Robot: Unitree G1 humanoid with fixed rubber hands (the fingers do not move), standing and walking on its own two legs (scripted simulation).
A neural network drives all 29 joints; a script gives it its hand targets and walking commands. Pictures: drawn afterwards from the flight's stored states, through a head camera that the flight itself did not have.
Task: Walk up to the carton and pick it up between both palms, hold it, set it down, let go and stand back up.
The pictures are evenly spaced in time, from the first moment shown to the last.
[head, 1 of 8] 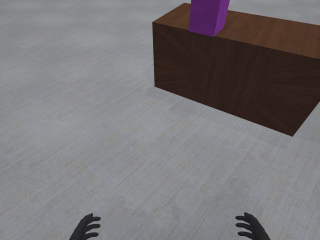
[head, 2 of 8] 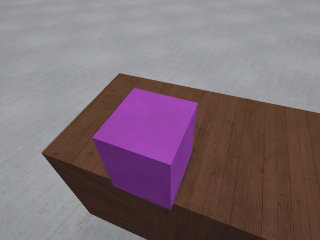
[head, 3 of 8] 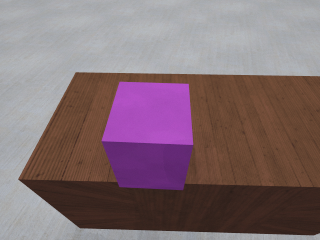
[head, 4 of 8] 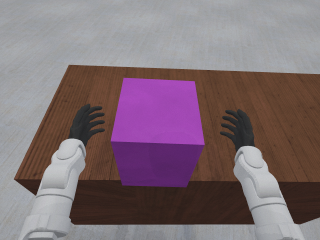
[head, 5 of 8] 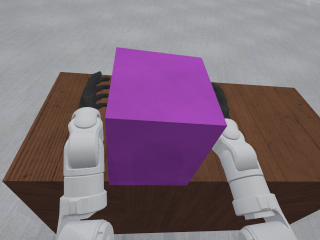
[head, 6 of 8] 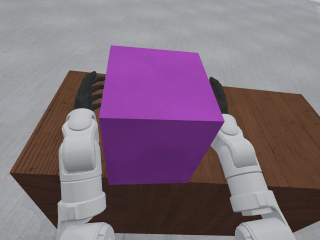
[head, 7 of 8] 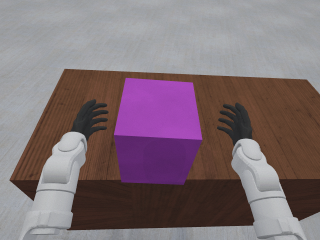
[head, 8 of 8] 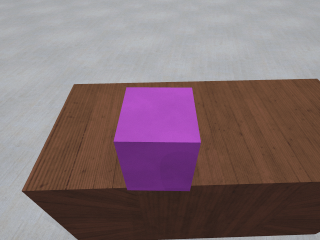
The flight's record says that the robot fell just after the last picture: no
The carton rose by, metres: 0.18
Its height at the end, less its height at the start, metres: +0.00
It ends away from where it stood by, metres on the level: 0.01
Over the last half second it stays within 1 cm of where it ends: yes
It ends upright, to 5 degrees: yes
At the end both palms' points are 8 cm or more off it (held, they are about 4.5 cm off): yes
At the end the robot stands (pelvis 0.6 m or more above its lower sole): yes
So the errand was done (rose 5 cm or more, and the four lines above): yes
